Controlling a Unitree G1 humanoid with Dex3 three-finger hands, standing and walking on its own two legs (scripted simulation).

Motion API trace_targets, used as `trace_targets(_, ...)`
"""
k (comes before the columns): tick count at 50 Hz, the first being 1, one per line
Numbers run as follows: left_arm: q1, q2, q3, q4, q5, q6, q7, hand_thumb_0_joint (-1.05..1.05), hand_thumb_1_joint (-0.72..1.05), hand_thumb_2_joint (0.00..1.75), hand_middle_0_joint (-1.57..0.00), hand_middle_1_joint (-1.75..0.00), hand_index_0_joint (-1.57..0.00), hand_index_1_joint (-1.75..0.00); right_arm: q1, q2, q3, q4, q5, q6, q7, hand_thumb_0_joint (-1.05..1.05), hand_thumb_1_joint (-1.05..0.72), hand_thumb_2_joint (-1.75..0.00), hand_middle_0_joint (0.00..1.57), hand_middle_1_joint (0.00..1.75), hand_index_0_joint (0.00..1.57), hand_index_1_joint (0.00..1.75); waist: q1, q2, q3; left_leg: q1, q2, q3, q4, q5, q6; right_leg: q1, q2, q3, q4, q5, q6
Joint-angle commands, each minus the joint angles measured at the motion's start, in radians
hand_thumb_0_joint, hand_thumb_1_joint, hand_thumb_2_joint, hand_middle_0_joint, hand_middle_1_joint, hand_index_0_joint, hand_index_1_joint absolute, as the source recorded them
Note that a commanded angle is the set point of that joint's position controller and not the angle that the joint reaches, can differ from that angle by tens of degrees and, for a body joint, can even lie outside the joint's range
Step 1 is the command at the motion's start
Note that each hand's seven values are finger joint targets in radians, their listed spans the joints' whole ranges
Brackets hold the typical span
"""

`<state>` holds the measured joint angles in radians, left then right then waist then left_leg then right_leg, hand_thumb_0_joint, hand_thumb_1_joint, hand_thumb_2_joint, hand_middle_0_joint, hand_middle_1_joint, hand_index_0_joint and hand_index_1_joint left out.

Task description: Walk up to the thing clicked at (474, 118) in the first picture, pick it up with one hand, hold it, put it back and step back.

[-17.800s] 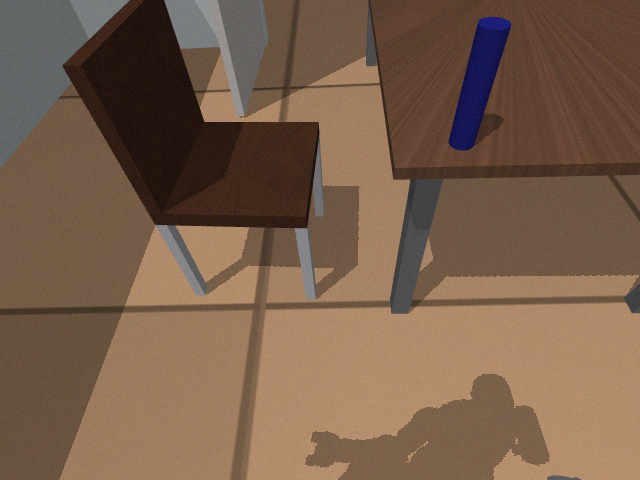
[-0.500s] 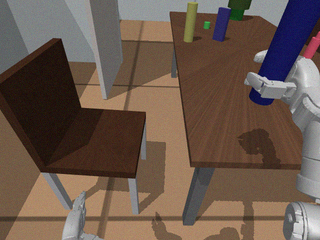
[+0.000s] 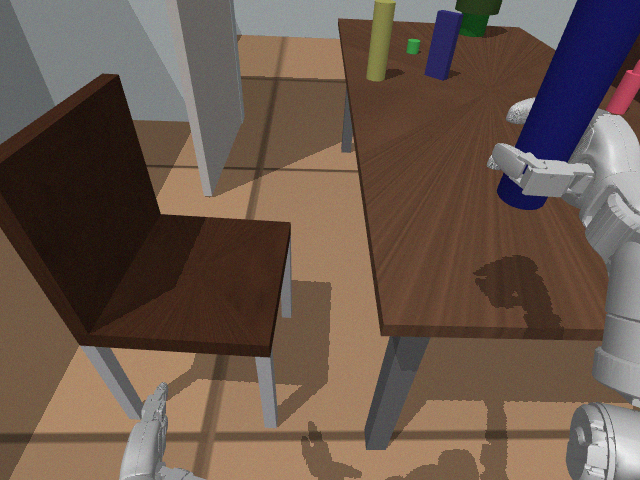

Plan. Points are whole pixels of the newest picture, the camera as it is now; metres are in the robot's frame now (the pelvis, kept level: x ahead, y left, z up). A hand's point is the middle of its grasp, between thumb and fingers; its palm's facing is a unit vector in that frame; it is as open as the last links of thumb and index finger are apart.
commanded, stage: hold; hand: right
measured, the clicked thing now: (569, 95) +0.33 -0.17 +0.35
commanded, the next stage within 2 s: crouch in 0.28 s
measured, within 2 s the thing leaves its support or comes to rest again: neither
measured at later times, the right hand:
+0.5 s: hand (526, 156) +0.34 -0.17 +0.29, palm faces +0.07 +1.00 +0.00, open 6.9 cm
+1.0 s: hand (499, 196) +0.39 -0.18 +0.20, palm faces +0.13 +0.99 +0.01, open 6.9 cm
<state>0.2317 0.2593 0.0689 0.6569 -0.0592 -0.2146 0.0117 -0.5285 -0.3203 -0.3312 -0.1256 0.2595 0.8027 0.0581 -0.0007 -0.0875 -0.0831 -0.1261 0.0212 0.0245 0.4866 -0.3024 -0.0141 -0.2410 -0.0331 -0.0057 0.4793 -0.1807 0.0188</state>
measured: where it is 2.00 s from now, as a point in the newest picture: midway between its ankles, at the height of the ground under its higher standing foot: outside the picture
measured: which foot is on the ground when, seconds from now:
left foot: down 0.00-1.00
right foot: down 0.00-1.00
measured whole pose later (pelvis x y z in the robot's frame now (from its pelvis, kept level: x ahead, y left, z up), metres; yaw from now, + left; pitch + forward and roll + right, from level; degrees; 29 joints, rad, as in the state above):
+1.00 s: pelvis -0.01 +0.00 +0.00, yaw +1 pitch -1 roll +0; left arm 0.23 0.24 0.07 0.71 -0.03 -0.27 0.05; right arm -0.56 -0.32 -0.32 0.35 0.18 0.37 0.06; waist 0.03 -0.05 -0.04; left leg -0.21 0.01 0.00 0.52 -0.29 -0.01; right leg -0.31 -0.05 -0.03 0.50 -0.18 0.02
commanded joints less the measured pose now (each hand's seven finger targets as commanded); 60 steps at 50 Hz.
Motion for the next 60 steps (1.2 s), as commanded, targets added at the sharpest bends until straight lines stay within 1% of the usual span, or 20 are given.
trace_targets(1, -0.135, 0.111, 0.050, -0.145, 0.003, -0.058, 0.009, 0.00, -0.54, 0.04, -0.05, -0.05, -0.05, -0.05, -0.450, -0.230, -0.077, -0.178, 0.000, -0.074, -0.010, 0.00, -0.52, -1.34, 1.38, 1.45, 1.40, 1.45, -0.006, 0.061, -0.136, -0.122, -0.028, 0.032, -0.104, 0.159, 0.006, 0.164, 0.035, -0.020, -0.040, 0.070, -0.037)
trace_targets(11, -0.156, 0.094, 0.038, -0.194, -0.004, -0.065, 0.003, 0.00, -0.55, 0.05, -0.05, -0.05, -0.05, -0.05, -0.459, -0.198, -0.050, -0.165, -0.001, -0.090, -0.004, 0.00, -0.50, -1.35, 1.38, 1.46, 1.40, 1.46, -0.001, 0.074, -0.193, -0.099, -0.030, 0.035, -0.089, 0.261, 0.002, 0.204, 0.032, -0.017, -0.022, 0.175, -0.039)
trace_targets(13, -0.138, 0.124, 0.058, -0.161, -0.001, -0.056, 0.008, 0.00, -0.54, 0.04, -0.05, -0.05, -0.05, -0.05, -0.447, -0.222, -0.073, -0.160, 0.001, -0.085, -0.007, 0.00, -0.52, -1.34, 1.38, 1.45, 1.40, 1.45, -0.011, 0.089, -0.158, -0.106, -0.025, 0.031, -0.093, 0.246, 0.000, 0.178, 0.034, -0.020, -0.021, 0.151, -0.040)
trace_targets(14, -0.175, 0.097, 0.028, -0.196, -0.003, -0.062, 0.000, 0.00, -0.54, 0.05, -0.05, -0.05, -0.05, -0.05, -0.474, -0.186, -0.032, -0.190, -0.002, -0.084, -0.004, 0.00, -0.51, -1.33, 1.38, 1.45, 1.40, 1.45, -0.005, 0.066, -0.173, -0.103, -0.029, 0.034, -0.093, 0.237, 0.004, 0.190, 0.032, -0.019, -0.030, 0.147, -0.038)
trace_targets(16, -0.176, 0.081, 0.020, -0.181, -0.005, -0.057, 0.000, 0.00, -0.54, 0.04, -0.05, -0.06, -0.05, -0.05, -0.445, -0.177, -0.040, -0.130, -0.002, -0.075, -0.004, 0.00, -0.51, -1.35, 1.39, 1.46, 1.41, 1.46, -0.010, 0.085, -0.151, -0.108, -0.031, 0.035, -0.098, 0.218, 0.004, 0.177, 0.030, -0.017, -0.034, 0.133, -0.038)
trace_targets(17, -0.181, 0.114, 0.053, -0.200, -0.004, -0.058, 0.003, 0.00, -0.55, 0.05, -0.05, -0.05, -0.05, -0.05, -0.446, -0.201, -0.053, -0.157, -0.003, -0.077, -0.006, 0.00, -0.50, -1.35, 1.38, 1.46, 1.40, 1.46, -0.007, 0.096, -0.179, -0.096, -0.030, 0.034, -0.100, 0.233, 0.000, 0.188, 0.032, -0.015, -0.033, 0.141, -0.040)
trace_targets(19, -0.180, 0.099, 0.025, -0.192, -0.001, -0.052, -0.003, 0.00, -0.54, 0.06, -0.05, -0.07, -0.06, -0.06, -0.444, -0.223, -0.074, -0.166, -0.003, -0.078, -0.009, 0.00, -0.43, -1.41, 1.36, 1.51, 1.40, 1.51, -0.024, 0.097, -0.178, -0.086, -0.029, 0.034, -0.096, 0.232, 0.003, 0.175, 0.034, -0.018, -0.029, 0.144, -0.038)
trace_targets(23, -0.178, 0.139, 0.080, -0.211, -0.003, -0.050, 0.000, 0.00, -0.54, 0.06, -0.04, -0.05, -0.05, -0.05, -0.437, -0.204, -0.058, -0.145, -0.006, -0.088, -0.013, 0.00, -0.53, -1.31, 1.39, 1.44, 1.40, 1.44, 0.007, 0.091, -0.178, -0.105, -0.033, 0.033, -0.098, 0.220, 0.007, 0.192, 0.030, -0.020, -0.036, 0.131, -0.037)
trace_targets(26, -0.132, 0.134, 0.087, -0.206, -0.002, -0.052, 0.002, 0.00, -0.55, 0.06, -0.04, -0.05, -0.04, -0.05, -0.423, -0.190, -0.048, -0.088, -0.010, -0.097, -0.014, 0.00, -0.51, -1.31, 1.39, 1.44, 1.40, 1.44, 0.023, 0.111, -0.134, -0.123, -0.031, 0.031, -0.111, 0.187, 0.003, 0.184, 0.030, -0.019, -0.046, 0.087, -0.043)
trace_targets(29, -0.127, 0.091, 0.045, -0.180, -0.002, -0.057, 0.000, 0.00, -0.54, 0.06, -0.04, -0.05, -0.04, -0.05, -0.398, -0.171, -0.037, -0.022, -0.013, -0.121, -0.016, 0.00, -0.45, -1.28, 1.36, 1.41, 1.37, 1.41, 0.017, 0.110, -0.075, -0.147, -0.031, 0.026, -0.118, 0.152, 0.002, 0.153, 0.032, -0.020, -0.055, 0.046, -0.044)
trace_targets(31, -0.121, 0.058, 0.015, -0.145, 0.003, -0.065, -0.005, 0.00, -0.54, 0.05, -0.04, -0.05, -0.05, -0.05, -0.403, -0.165, -0.024, 0.006, -0.023, -0.159, -0.012, 0.00, -0.44, -1.29, 1.36, 1.42, 1.38, 1.42, 0.015, 0.084, -0.068, -0.157, -0.032, 0.023, -0.116, 0.129, 0.003, 0.137, 0.030, -0.018, -0.058, 0.022, -0.043)
trace_targets(36, -0.143, 0.089, 0.049, -0.123, 0.015, -0.095, 0.003, 0.00, -0.53, 0.05, -0.05, -0.05, -0.05, -0.05, -0.465, -0.223, -0.053, 0.034, -0.041, -0.285, -0.012, 0.00, -0.48, -1.32, 1.39, 1.45, 1.41, 1.45, 0.014, 0.070, -0.141, -0.157, -0.030, 0.013, -0.099, 0.111, 0.005, 0.144, 0.024, -0.016, -0.043, 0.001, -0.039)
trace_targets(42, -0.181, 0.130, 0.078, -0.134, 0.028, -0.121, 0.035, 0.00, -0.54, 0.06, -0.05, -0.05, -0.05, -0.05, -0.535, -0.233, -0.039, 0.111, -0.061, -0.439, -0.016, 0.00, -0.51, -1.33, 1.41, 1.46, 1.43, 1.46, 0.028, 0.055, -0.234, -0.157, -0.031, 0.009, -0.071, 0.145, 0.009, 0.181, 0.011, -0.012, -0.022, 0.038, -0.031)
trace_targets(45, -0.200, 0.104, 0.052, -0.145, 0.030, -0.122, 0.045, 0.00, -0.54, 0.06, -0.05, -0.05, -0.05, -0.05, -0.499, -0.228, -0.038, 0.205, -0.065, -0.496, -0.009, 0.00, -0.51, -1.32, 1.40, 1.45, 1.41, 1.45, 0.010, 0.073, -0.219, -0.151, -0.030, 0.008, -0.074, 0.140, 0.007, 0.162, 0.012, -0.012, -0.021, 0.043, -0.031)
trace_targets(48, -0.137, 0.062, 0.020, -0.116, 0.034, -0.118, 0.046, 0.00, -0.54, 0.05, -0.05, -0.05, -0.06, -0.05, -0.486, -0.216, -0.021, 0.292, -0.075, -0.539, 0.004, 0.00, -0.49, -1.32, 1.38, 1.44, 1.40, 1.44, 0.025, 0.054, -0.192, -0.166, -0.032, 0.007, -0.073, 0.149, 0.005, 0.147, 0.012, -0.018, -0.024, 0.043, -0.032)
trace_targets(50, -0.108, 0.067, 0.025, -0.107, 0.034, -0.114, 0.046, 0.00, -0.54, 0.05, -0.05, -0.05, -0.05, -0.05, -0.472, -0.241, -0.042, 0.332, -0.072, -0.567, 0.013, 0.00, -0.48, -1.33, 1.39, 1.45, 1.40, 1.45, 0.022, 0.078, -0.182, -0.163, -0.031, 0.005, -0.078, 0.159, 0.000, 0.127, 0.015, -0.022, -0.025, 0.050, -0.037)
trace_targets(51, -0.113, 0.039, -0.009, -0.114, 0.034, -0.113, 0.041, 0.00, -0.54, 0.05, -0.05, -0.05, -0.05, -0.05, -0.470, -0.252, -0.048, 0.328, -0.076, -0.582, 0.016, 0.00, -0.47, -1.33, 1.38, 1.45, 1.40, 1.45, 0.012, 0.061, -0.189, -0.157, -0.026, -0.002, -0.077, 0.169, -0.001, 0.126, 0.021, -0.026, -0.025, 0.061, -0.036)
trace_targets(54, -0.105, 0.117, 0.066, -0.142, 0.038, -0.112, 0.050, 0.00, -0.54, 0.05, -0.06, -0.05, -0.06, -0.05, -0.481, -0.276, -0.065, 0.346, -0.075, -0.618, 0.018, 0.00, -0.47, -1.33, 1.38, 1.45, 1.40, 1.45, 0.031, 0.081, -0.210, -0.155, -0.027, -0.005, -0.078, 0.196, -0.004, 0.148, 0.022, -0.031, -0.024, 0.080, -0.038)
trace_targets(58, -0.081, 0.038, 0.003, -0.144, 0.034, -0.109, 0.043, 0.00, -0.54, 0.06, -0.05, -0.05, -0.05, -0.05, -0.478, -0.238, -0.030, 0.342, -0.075, -0.672, 0.033, 0.00, -0.48, -1.31, 1.37, 1.43, 1.39, 1.43, 0.018, 0.050, -0.192, -0.160, -0.033, 0.000, -0.077, 0.189, 0.001, 0.145, 0.017, -0.031, -0.030, 0.074, -0.033)
trace_targets(60, -0.087, 0.087, 0.037, -0.169, 0.035, -0.107, 0.048, 0.00, -0.54, 0.05, -0.05, -0.05, -0.05, -0.05, -0.480, -0.277, -0.062, 0.352, -0.071, -0.688, 0.033, 0.00, -0.48, -1.30, 1.37, 1.42, 1.38, 1.42, 0.025, 0.057, -0.225, -0.153, -0.031, -0.005, -0.076, 0.210, -0.001, 0.162, 0.017, -0.032, -0.022, 0.088, -0.036)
